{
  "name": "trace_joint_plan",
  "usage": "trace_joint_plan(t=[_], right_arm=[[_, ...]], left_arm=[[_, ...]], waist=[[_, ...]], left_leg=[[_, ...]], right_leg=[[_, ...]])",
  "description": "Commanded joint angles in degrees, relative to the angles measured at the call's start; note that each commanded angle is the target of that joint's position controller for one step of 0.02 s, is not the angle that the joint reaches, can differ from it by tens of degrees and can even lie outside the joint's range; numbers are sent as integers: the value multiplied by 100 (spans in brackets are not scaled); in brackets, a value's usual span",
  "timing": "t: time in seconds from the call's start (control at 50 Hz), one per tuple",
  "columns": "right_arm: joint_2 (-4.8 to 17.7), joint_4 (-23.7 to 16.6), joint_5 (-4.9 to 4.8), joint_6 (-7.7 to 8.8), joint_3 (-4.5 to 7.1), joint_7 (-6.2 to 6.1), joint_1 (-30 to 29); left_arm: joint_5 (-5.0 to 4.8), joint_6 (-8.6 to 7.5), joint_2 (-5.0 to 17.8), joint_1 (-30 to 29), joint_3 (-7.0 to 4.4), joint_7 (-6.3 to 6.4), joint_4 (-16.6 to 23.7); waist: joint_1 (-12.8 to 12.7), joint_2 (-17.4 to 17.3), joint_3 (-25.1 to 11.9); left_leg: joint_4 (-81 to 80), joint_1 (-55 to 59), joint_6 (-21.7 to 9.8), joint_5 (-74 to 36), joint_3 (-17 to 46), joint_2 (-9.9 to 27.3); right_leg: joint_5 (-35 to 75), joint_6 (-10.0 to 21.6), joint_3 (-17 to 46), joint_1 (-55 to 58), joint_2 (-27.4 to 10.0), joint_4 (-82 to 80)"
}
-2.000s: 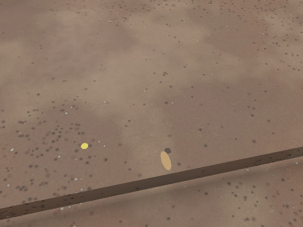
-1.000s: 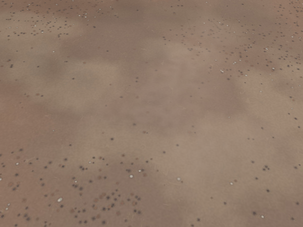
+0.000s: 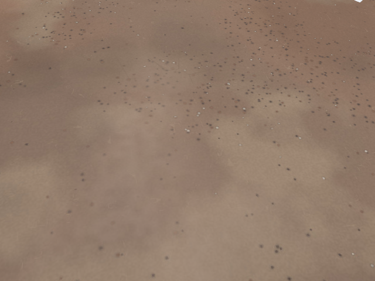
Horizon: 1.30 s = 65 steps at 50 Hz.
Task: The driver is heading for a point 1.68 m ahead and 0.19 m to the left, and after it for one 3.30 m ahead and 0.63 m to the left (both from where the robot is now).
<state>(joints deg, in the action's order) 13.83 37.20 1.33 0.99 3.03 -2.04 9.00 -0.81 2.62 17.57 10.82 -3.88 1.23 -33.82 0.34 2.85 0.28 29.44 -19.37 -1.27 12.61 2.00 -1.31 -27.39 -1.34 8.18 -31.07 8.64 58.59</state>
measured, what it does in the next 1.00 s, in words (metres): steps on the spot: right foot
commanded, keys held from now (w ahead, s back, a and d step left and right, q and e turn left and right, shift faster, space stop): no key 1.00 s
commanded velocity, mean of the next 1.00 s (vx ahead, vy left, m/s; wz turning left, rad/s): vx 0.00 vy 0.00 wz -0.10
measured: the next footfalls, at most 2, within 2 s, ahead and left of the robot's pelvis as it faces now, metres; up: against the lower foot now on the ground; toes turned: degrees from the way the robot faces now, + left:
right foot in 0.28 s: +0.03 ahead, -0.14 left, +0.00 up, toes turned -1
right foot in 1.90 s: +0.44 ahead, -0.14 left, +0.00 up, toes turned -4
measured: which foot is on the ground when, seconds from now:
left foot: down 0.00-1.00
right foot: up 0.00-0.26, down 0.28-1.00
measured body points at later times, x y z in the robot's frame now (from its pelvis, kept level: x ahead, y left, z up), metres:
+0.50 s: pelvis +0.00 -0.02 +0.00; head +0.01 -0.02 +0.45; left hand +0.18 +0.20 -0.10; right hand +0.10 -0.27 -0.12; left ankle +0.03 +0.11 -0.74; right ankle -0.01 -0.14 -0.74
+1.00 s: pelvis +0.02 -0.02 +0.00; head +0.02 -0.02 +0.45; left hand +0.12 +0.22 -0.13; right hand +0.08 -0.27 -0.13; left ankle +0.03 +0.11 -0.74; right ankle -0.01 -0.14 -0.74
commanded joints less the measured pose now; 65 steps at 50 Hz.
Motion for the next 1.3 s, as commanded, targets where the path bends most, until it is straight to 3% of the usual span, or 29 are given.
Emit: trace_joint_plan(t=[0.02, 0.08, 0.12, 0.14, 0.2, 0.26, 0.28, 0.3, 0.32, 0.34, 0.36, 0.42, 0.62, 1.24, 1.26, 1.3], right_arm=[[468, -519, -92, 43, 39, -73, -255], [489, -481, -25, -10, 14, -84, -83], [470, -422, -80, -101, 0, -77, -50], [565, -404, -69, -103, 21, -65, -47], [802, -329, -95, -109, 79, -18, 83], [696, -146, -222, -114, 23, 21, 253], [645, -62, -196, -46, -5, 52, 431], [421, -121, -46, 45, -81, 115, 453], [52, -103, -24, 83, -178, 109, 541], [300, -89, 25, 73, -132, 90, 218], [351, -72, 15, 58, -99, 95, 54], [404, 24, -7, -1, -53, 79, 183], [350, 368, -45, -4, -19, 27, 458], [346, 1514, -104, -89, -44, -111, 799], [306, 1615, -116, -96, -53, -111, 915], [429, 1653, -196, -96, -4, -120, 917]], left_arm=[[10, 13, 409, 245, -148, 23, 196], [-38, -21, 175, -93, -35, 38, 282], [-19, -33, -92, -275, 86, 30, 289], [10, -43, -125, -312, 110, 6, 281], [20, -72, 89, -215, 45, -50, 174], [74, -120, 37, 12, 50, -98, -14], [153, -141, 208, 41, 35, -84, 41], [223, -143, 556, 167, -17, -41, 94], [217, -150, 383, -79, 28, -63, -38], [173, -189, -39, -346, 124, -102, 102], [222, -216, -188, -349, 169, -111, 35], [181, -300, 35, -210, 126, -95, -28], [153, -357, -98, -13, 170, -65, -264], [101, -308, -51, 727, 144, 107, -1717], [88, -298, -77, 855, 146, 111, -1827], [9, -277, 127, 927, 70, 134, -1885]], waist=[[-91, -792, -449], [43, -1053, -496], [114, -1206, -543], [149, -1345, -575], [204, -1498, -546], [5, -1282, -372], [0, -1066, -520], [112, -225, -808], [332, 947, -821], [145, 678, -536], [86, 558, -395], [54, 231, -76], [52, -197, -94], [12, -303, 96], [7, -286, -31], [-29, -170, 339]], left_leg=[[-855, 1033, -1075, -1960, 1434, 1535], [-881, 1327, -1136, -2127, 966, 1259], [-909, 1440, -1083, -1552, 788, 1092], [-921, 1320, -1122, -1520, 804, 1137], [-863, 1095, -1278, -1617, 982, 1331], [-602, 750, -996, -1708, 871, 1183], [-530, 344, -681, -1291, 818, 1093], [2, -182, -332, -423, 405, 706], [-165, 180, -5, 559, -82, 357], [-168, 401, 156, 305, -86, 344], [-234, 432, 175, 74, -117, 315], [-351, 456, 107, -140, -70, 335], [-426, 721, 106, -393, -48, 381], [-704, 898, -32, -704, -56, 358], [-675, 939, -53, -62, -150, 268], [-422, 382, -195, 1926, -222, 136]], right_leg=[[130, -308, 52, -761, -347, 1597], [373, -447, -209, -699, -410, 932], [217, -474, -487, -221, -616, -457], [223, -454, -602, 178, -707, -862], [392, -347, -840, 885, -776, -1810], [1830, 40, -908, 1856, -725, -3784], [2431, 227, -456, 2522, -1037, -3817], [3691, 508, 244, 3165, -1755, -3526], [2809, 941, 330, 2280, -1986, -3606], [1870, 911, 265, 1910, -1729, -3768], [1384, 728, 129, 1787, -1535, -3790], [1388, 549, -9, 1592, -1351, -3723], [1715, 541, -176, 1603, -1196, -3618], [2092, 356, -534, 1809, -987, -3769], [1422, 385, -592, 1863, -921, -3785], [-782, 622, -410, 1495, -956, -3799]])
